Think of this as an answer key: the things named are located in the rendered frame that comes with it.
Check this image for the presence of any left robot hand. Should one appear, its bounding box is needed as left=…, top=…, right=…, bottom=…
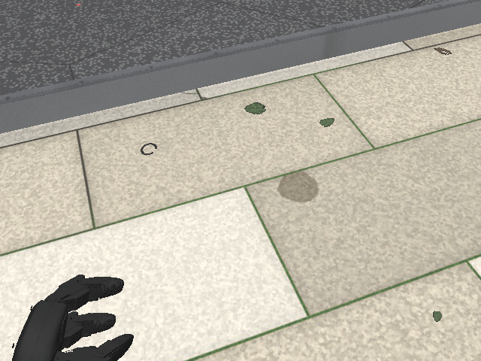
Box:
left=12, top=275, right=134, bottom=361

